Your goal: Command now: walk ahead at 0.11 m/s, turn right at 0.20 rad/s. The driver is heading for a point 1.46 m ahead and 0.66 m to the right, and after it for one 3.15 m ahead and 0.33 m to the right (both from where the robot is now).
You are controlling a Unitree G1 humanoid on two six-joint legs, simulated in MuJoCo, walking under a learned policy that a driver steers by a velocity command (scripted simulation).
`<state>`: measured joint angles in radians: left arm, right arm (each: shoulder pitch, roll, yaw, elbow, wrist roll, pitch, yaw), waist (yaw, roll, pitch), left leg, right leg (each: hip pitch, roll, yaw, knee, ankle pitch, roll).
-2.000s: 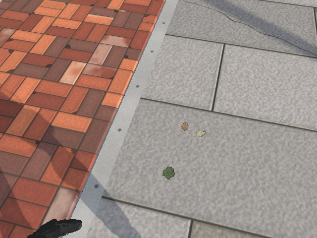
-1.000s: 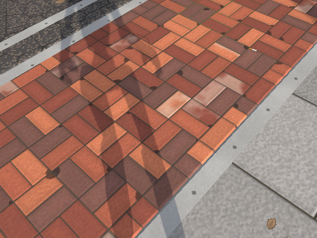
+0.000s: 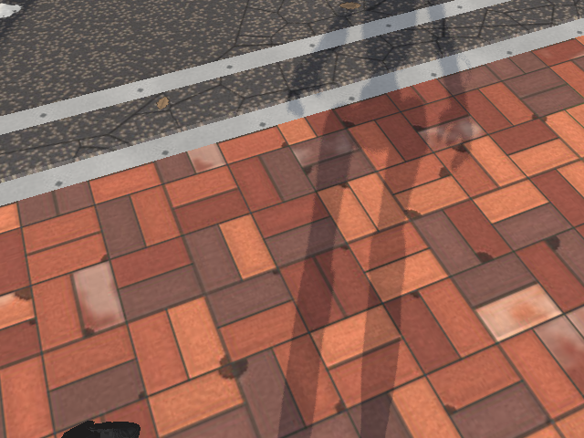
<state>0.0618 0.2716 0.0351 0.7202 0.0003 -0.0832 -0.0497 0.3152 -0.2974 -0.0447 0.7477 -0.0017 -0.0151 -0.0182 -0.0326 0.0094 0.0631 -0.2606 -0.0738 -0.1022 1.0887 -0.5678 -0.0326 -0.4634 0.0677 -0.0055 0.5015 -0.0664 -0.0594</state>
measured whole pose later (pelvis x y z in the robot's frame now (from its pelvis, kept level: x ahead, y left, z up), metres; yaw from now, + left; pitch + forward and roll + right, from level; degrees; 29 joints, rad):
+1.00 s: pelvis +0.05 +0.01 +0.02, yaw -34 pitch +2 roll +2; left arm 0.17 0.31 0.06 0.62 -0.01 0.04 0.02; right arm 0.14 -0.32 -0.09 0.70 -0.01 0.01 -0.04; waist 0.00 0.02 0.05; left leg -0.53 0.00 -0.05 0.97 -0.35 -0.10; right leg -0.27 0.06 0.10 0.45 -0.21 -0.06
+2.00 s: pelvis +0.10 +0.03 +0.01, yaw -38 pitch -2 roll +0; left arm 0.22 0.23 0.04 0.86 0.01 0.03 0.05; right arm 0.21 -0.24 -0.01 0.82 -0.01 -0.03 -0.01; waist 0.00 0.00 0.04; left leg -0.18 -0.03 -0.01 0.50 -0.28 0.03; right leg -0.19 0.04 0.14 0.50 -0.28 0.02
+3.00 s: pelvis +0.18 -0.11 +0.03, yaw -38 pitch +1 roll +0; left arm 0.42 0.20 0.01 1.05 0.00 -0.09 0.00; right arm 0.15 -0.30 -0.04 0.87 0.02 -0.08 0.02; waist 0.06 0.05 -0.01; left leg -0.64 0.10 -0.01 0.87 -0.07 0.01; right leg 0.01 0.05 -0.03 0.20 -0.23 -0.06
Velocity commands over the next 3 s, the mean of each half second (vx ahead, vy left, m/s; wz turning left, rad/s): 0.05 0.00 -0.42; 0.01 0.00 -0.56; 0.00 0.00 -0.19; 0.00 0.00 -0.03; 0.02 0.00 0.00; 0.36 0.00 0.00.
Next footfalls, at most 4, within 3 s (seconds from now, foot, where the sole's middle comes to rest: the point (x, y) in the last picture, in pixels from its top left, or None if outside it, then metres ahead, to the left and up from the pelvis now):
0.30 left None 0.16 0.14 -0.76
0.74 right None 0.04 -0.10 -0.76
1.18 left None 0.18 0.09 -0.76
2.74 right None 0.10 -0.16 -0.76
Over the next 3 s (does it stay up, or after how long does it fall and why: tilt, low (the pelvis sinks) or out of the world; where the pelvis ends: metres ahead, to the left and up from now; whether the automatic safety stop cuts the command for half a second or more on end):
stays up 0.18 -0.11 0.03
